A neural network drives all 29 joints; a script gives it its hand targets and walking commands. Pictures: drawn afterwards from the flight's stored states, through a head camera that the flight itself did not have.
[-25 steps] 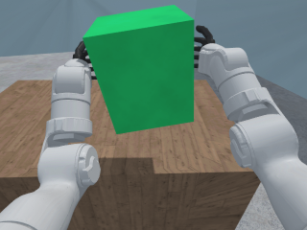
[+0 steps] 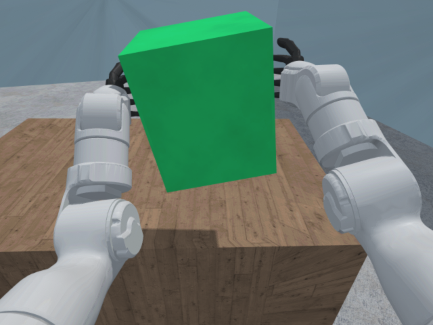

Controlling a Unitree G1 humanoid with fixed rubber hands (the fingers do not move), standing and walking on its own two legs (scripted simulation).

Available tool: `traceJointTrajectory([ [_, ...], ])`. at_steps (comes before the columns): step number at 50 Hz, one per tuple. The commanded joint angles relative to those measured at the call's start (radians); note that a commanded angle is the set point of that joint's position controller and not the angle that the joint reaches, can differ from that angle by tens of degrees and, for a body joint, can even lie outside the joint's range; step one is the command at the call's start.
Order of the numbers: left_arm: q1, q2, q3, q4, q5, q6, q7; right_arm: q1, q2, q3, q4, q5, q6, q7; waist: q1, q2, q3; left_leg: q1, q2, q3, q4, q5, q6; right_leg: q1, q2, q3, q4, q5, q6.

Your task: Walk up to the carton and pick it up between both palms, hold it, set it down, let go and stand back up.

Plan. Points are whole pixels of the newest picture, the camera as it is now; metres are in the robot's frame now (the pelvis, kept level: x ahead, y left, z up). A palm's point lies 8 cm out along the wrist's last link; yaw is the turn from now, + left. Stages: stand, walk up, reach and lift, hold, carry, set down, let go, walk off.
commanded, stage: hold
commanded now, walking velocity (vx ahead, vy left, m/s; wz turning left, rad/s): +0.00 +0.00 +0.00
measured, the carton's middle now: (207, 100) +0.42 +0.00 +0.30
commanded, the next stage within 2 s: none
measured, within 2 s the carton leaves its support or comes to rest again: neither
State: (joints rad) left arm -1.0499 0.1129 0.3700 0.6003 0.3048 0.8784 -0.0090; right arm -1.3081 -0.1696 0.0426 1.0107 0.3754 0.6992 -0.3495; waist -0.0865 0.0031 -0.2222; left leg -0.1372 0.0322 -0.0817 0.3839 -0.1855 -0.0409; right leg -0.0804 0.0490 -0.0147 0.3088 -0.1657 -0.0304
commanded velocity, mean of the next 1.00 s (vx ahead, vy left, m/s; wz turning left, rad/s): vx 0.00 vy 0.00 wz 0.00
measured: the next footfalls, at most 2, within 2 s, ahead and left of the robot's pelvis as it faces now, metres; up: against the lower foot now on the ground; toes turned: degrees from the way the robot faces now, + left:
none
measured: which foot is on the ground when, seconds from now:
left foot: down 0.00-1.00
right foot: down 0.00-1.00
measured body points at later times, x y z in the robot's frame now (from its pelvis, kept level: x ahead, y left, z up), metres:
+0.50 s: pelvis +0.00 +0.00 +0.00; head -0.11 +0.02 +0.44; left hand +0.38 +0.17 +0.33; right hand +0.37 -0.12 +0.36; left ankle +0.02 +0.14 -0.75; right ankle +0.00 -0.10 -0.75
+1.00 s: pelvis +0.00 +0.01 +0.00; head -0.10 +0.02 +0.44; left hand +0.39 +0.16 +0.32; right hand +0.38 -0.14 +0.35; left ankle +0.02 +0.14 -0.75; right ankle +0.00 -0.10 -0.75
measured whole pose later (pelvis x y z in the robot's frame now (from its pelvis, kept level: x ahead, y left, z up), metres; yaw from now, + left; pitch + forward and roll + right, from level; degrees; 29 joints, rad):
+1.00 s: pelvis +0.00 +0.01 +0.00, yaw +0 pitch -2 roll -1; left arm -1.08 0.12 0.36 0.61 0.28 0.86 0.02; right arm -1.31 -0.18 0.03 1.00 0.38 0.67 -0.34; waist -0.09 0.02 -0.22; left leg -0.17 0.02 -0.09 0.39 -0.19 -0.03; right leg -0.10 0.05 -0.01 0.30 -0.16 -0.02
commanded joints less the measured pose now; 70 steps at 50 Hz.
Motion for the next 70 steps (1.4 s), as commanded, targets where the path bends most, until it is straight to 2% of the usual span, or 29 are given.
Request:
traceJointTrajectory([
  [1, -0.933, -0.516, -0.194, -0.127, -0.216, -0.109, -0.174, -0.670, 0.609, 0.015, -0.237, 0.178, -0.045, 0.204, 0.011, 0.034, -0.207, -0.027, -0.072, 0.052, -0.055, 0.114, -0.019, 0.082, 0.012, 0.041, -0.039, 0.097, 0.065],
  [4, -0.948, -0.523, -0.209, -0.136, -0.232, -0.114, -0.181, -0.673, 0.619, 0.002, -0.242, 0.170, -0.048, 0.205, 0.004, 0.045, -0.239, -0.026, -0.075, 0.047, -0.055, 0.101, -0.020, 0.082, 0.008, 0.043, -0.045, 0.082, 0.064],
  [5, -0.939, -0.527, -0.207, -0.120, -0.230, -0.117, -0.180, -0.694, 0.639, 0.024, -0.264, 0.185, -0.052, 0.202, 0.026, 0.040, -0.257, -0.041, -0.081, 0.047, -0.050, 0.111, -0.014, 0.095, 0.010, 0.047, -0.033, 0.110, 0.064],
  [9, -0.915, -0.490, -0.172, -0.082, -0.215, -0.113, -0.181, -0.708, 0.637, 0.030, -0.283, 0.188, -0.050, 0.184, 0.028, 0.022, -0.273, -0.023, -0.082, 0.047, -0.038, 0.142, -0.011, 0.130, 0.002, 0.053, -0.039, 0.170, 0.081],
  [10, -0.910, -0.483, -0.175, -0.094, -0.220, -0.115, -0.185, -0.696, 0.636, 0.031, -0.294, 0.194, -0.048, 0.179, 0.015, 0.005, -0.253, -0.018, -0.073, 0.041, -0.034, 0.162, -0.015, 0.130, -0.005, 0.061, -0.036, 0.200, 0.086],
  [13, -0.910, -0.495, -0.171, -0.067, -0.210, -0.103, -0.201, -0.683, 0.603, 0.016, -0.240, 0.192, -0.038, 0.171, 0.005, 0.037, -0.204, -0.017, -0.075, 0.049, -0.045, 0.147, -0.031, 0.090, 0.005, 0.040, -0.043, 0.140, 0.074],
  [18, -0.886, -0.505, -0.186, -0.039, -0.216, -0.108, -0.210, -0.687, 0.580, 0.004, -0.263, 0.174, -0.044, 0.176, -0.003, 0.016, -0.193, -0.025, -0.066, 0.039, -0.060, 0.116, -0.023, 0.080, 0.007, 0.035, -0.053, 0.105, 0.060],
  [19, -0.897, -0.527, -0.189, -0.056, -0.216, -0.110, -0.205, -0.705, 0.579, 0.017, -0.288, 0.173, -0.050, 0.174, 0.008, 0.029, -0.226, -0.006, -0.066, 0.040, -0.051, 0.139, -0.026, 0.080, 0.012, 0.034, -0.049, 0.118, 0.053],
  [20, -0.899, -0.520, -0.196, -0.037, -0.223, -0.107, -0.203, -0.706, 0.563, -0.007, -0.289, 0.175, -0.051, 0.170, -0.019, 0.028, -0.222, -0.008, -0.070, 0.041, -0.048, 0.132, -0.026, 0.084, 0.009, 0.039, -0.056, 0.112, 0.058],
  [22, -0.900, -0.538, -0.195, -0.037, -0.223, -0.111, -0.196, -0.693, 0.549, -0.025, -0.251, 0.172, -0.052, 0.171, -0.012, 0.059, -0.182, -0.025, -0.062, 0.028, -0.063, 0.133, -0.034, 0.076, 0.014, 0.025, -0.058, 0.113, 0.052],
  [24, -0.913, -0.552, -0.217, -0.089, -0.231, -0.115, -0.195, -0.664, 0.561, -0.025, -0.238, 0.170, -0.053, 0.181, -0.030, 0.064, -0.221, -0.002, -0.068, 0.032, -0.053, 0.153, -0.037, 0.080, 0.018, 0.036, -0.047, 0.105, 0.049],
  [25, -0.942, -0.555, -0.212, -0.107, -0.231, -0.122, -0.191, -0.692, 0.578, -0.006, -0.259, 0.165, -0.056, 0.188, -0.009, 0.077, -0.237, 0.008, -0.070, 0.034, -0.049, 0.165, -0.039, 0.080, 0.020, 0.033, -0.043, 0.106, 0.043],
  [27, -0.936, -0.560, -0.234, -0.138, -0.239, -0.123, -0.180, -0.668, 0.568, 0.005, -0.265, 0.182, -0.058, 0.194, -0.026, 0.085, -0.271, 0.015, -0.064, 0.037, -0.041, 0.211, -0.048, 0.097, 0.017, 0.036, -0.035, 0.164, 0.049],
  [29, -0.919, -0.573, -0.242, -0.152, -0.232, -0.113, -0.182, -0.639, 0.563, 0.008, -0.228, 0.188, -0.050, 0.188, -0.033, 0.134, -0.245, 0.005, -0.070, 0.042, -0.046, 0.215, -0.059, 0.111, 0.019, 0.031, -0.033, 0.176, 0.045],
  [32, -0.915, -0.569, -0.236, -0.157, -0.232, -0.105, -0.179, -0.652, 0.550, 0.012, -0.244, 0.196, -0.051, 0.198, -0.021, 0.114, -0.241, -0.002, -0.069, 0.038, -0.046, 0.202, -0.039, 0.099, 0.026, 0.041, -0.034, 0.153, 0.041],
  [34, -0.900, -0.537, -0.206, -0.125, -0.209, -0.103, -0.176, -0.664, 0.567, 0.026, -0.246, 0.194, -0.050, 0.206, 0.012, 0.093, -0.221, -0.014, -0.067, 0.040, -0.054, 0.176, -0.036, 0.097, 0.024, 0.036, -0.033, 0.129, 0.042],
  [36, -0.927, -0.547, -0.222, -0.172, -0.219, -0.114, -0.170, -0.659, 0.589, 0.042, -0.261, 0.197, -0.051, 0.206, 0.011, 0.077, -0.255, 0.001, -0.069, 0.048, -0.044, 0.185, -0.035, 0.116, 0.023, 0.030, -0.028, 0.141, 0.042],
  [40, -0.924, -0.557, -0.223, -0.112, -0.224, -0.114, -0.162, -0.704, 0.587, 0.022, -0.266, 0.194, -0.058, 0.215, 0.017, 0.072, -0.223, -0.020, -0.064, 0.031, -0.048, 0.119, -0.022, 0.067, 0.022, 0.034, -0.034, 0.086, 0.048],
  [47, -0.908, -0.542, -0.239, -0.165, -0.255, -0.115, -0.159, -0.667, 0.592, 0.027, -0.316, 0.203, -0.054, 0.194, -0.024, 0.042, -0.328, 0.058, -0.077, 0.031, -0.018, 0.246, -0.025, 0.122, 0.029, 0.033, -0.031, 0.231, 0.062],
  [50, -0.826, -0.516, -0.195, -0.137, -0.228, -0.094, -0.169, -0.629, 0.580, 0.068, -0.334, 0.216, -0.046, 0.179, 0.009, -0.012, -0.264, 0.033, -0.076, 0.040, -0.021, 0.248, -0.022, 0.108, 0.030, 0.034, -0.020, 0.249, 0.077],
  [52, -0.805, -0.501, -0.187, -0.124, -0.215, -0.083, -0.178, -0.628, 0.583, 0.095, -0.362, 0.223, -0.042, 0.170, 0.008, -0.022, -0.263, 0.053, -0.079, 0.053, -0.024, 0.256, -0.018, 0.127, 0.029, 0.027, -0.033, 0.253, 0.079],
  [53, -0.795, -0.532, -0.191, -0.119, -0.210, -0.079, -0.185, -0.615, 0.587, 0.075, -0.340, 0.221, -0.033, 0.169, -0.004, 0.015, -0.223, 0.037, -0.071, 0.052, -0.033, 0.226, -0.032, 0.097, 0.024, 0.033, -0.035, 0.213, 0.069],
  [56, -0.827, -0.520, -0.189, -0.111, -0.205, -0.080, -0.195, -0.628, 0.595, 0.063, -0.331, 0.212, -0.033, 0.169, 0.005, 0.023, -0.191, 0.015, -0.075, 0.050, -0.043, 0.200, -0.028, 0.088, 0.015, 0.038, -0.044, 0.186, 0.070],
  [58, -0.868, -0.553, -0.234, -0.186, -0.220, -0.092, -0.197, -0.641, 0.610, 0.076, -0.347, 0.217, -0.039, 0.174, 0.002, 0.042, -0.253, 0.055, -0.069, 0.042, -0.025, 0.236, -0.035, 0.099, 0.017, 0.038, -0.033, 0.204, 0.062],
  [60, -0.873, -0.544, -0.240, -0.141, -0.221, -0.090, -0.194, -0.663, 0.590, 0.062, -0.336, 0.219, -0.038, 0.176, -0.012, 0.049, -0.218, 0.034, -0.067, 0.048, -0.041, 0.212, -0.037, 0.098, 0.015, 0.033, -0.043, 0.182, 0.065],
  [63, -0.930, -0.593, -0.284, -0.220, -0.242, -0.100, -0.182, -0.676, 0.590, 0.054, -0.357, 0.207, -0.047, 0.177, -0.020, 0.098, -0.274, 0.046, -0.071, 0.042, -0.026, 0.234, -0.054, 0.099, 0.023, 0.034, -0.031, 0.180, 0.053],
  [66, -0.891, -0.570, -0.256, -0.137, -0.232, -0.096, -0.178, -0.685, 0.581, 0.025, -0.311, 0.189, -0.048, 0.183, -0.018, 0.067, -0.197, 0.004, -0.068, 0.029, -0.045, 0.173, -0.041, 0.074, 0.017, 0.035, -0.044, 0.144, 0.050],
  [68, -0.883, -0.565, -0.242, -0.115, -0.231, -0.094, -0.183, -0.638, 0.572, 0.008, -0.252, 0.183, -0.041, 0.185, -0.029, 0.086, -0.178, -0.017, -0.070, 0.037, -0.042, 0.156, -0.040, 0.079, 0.009, 0.039, -0.038, 0.142, 0.052],
  [70, -0.910, -0.553, -0.230, -0.149, -0.223, -0.103, -0.186, -0.648, 0.594, 0.024, -0.231, 0.190, -0.034, 0.192, -0.004, 0.074, -0.190, -0.025, -0.070, 0.037, -0.056, 0.158, -0.036, 0.085, 0.011, 0.046, -0.033, 0.134, 0.050],
])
